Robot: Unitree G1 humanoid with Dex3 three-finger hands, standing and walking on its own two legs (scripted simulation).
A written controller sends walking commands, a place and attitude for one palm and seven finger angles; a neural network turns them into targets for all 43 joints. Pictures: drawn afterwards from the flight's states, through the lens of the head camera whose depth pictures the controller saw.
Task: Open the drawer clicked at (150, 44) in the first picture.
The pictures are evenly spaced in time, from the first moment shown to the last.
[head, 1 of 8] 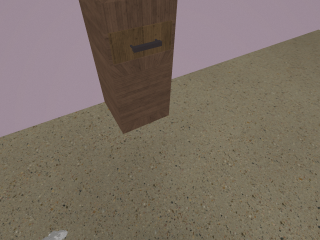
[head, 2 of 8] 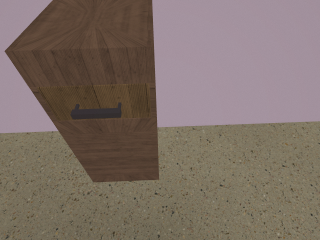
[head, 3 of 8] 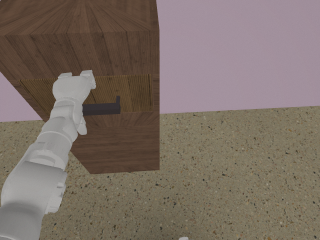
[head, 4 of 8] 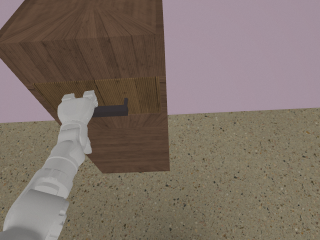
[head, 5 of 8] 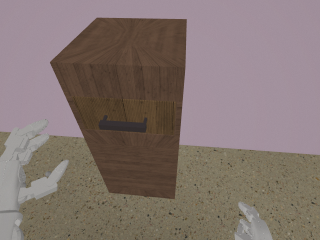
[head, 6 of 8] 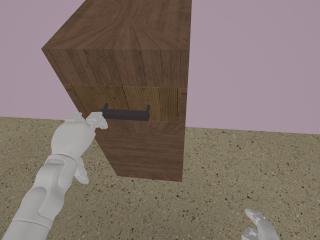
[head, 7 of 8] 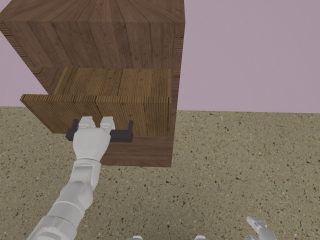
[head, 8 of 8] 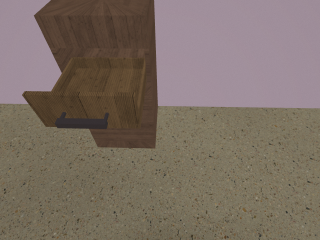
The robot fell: no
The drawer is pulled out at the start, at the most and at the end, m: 0.00 0.30 0.30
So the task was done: yes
